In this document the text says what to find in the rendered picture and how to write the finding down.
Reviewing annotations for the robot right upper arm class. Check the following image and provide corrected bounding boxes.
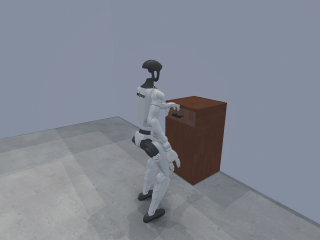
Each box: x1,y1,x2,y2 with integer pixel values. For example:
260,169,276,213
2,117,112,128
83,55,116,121
147,89,165,128

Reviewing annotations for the right robot forearm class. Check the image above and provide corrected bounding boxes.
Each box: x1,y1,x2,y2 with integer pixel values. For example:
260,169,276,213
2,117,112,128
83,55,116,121
151,118,172,152

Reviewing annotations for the handle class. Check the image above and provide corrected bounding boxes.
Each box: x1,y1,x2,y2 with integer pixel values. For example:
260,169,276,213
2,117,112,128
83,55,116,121
172,113,183,118

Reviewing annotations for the left robot hand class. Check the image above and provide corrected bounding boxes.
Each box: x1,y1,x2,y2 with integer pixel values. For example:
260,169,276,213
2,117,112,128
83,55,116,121
165,102,180,117

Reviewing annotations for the right robot hand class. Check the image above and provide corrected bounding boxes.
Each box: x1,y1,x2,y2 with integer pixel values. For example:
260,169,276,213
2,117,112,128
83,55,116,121
165,149,181,172

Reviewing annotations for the drawer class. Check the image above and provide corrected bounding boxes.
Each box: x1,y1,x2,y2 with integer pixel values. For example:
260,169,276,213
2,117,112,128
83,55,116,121
167,107,196,127

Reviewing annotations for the cabinet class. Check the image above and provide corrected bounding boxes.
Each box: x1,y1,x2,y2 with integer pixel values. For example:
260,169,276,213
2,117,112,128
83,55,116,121
165,96,227,185

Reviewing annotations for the left robot forearm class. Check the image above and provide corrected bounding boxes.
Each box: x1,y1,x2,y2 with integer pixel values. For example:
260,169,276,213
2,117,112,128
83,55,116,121
160,102,169,109

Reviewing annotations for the humanoid robot torso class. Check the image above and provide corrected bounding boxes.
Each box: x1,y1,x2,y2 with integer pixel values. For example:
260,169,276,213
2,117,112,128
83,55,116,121
134,85,159,150

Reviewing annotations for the left robot thigh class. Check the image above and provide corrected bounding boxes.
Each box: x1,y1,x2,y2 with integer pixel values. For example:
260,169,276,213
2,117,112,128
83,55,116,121
131,136,157,169

